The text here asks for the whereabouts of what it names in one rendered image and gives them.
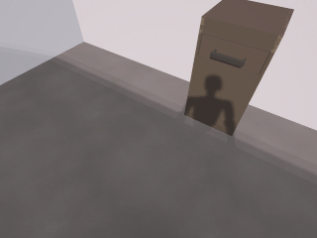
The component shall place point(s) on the handle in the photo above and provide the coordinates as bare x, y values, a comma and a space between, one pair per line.
218, 56

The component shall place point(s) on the cabinet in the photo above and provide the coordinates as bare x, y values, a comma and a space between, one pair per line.
219, 94

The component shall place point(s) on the drawer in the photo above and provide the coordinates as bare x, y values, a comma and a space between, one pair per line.
255, 58

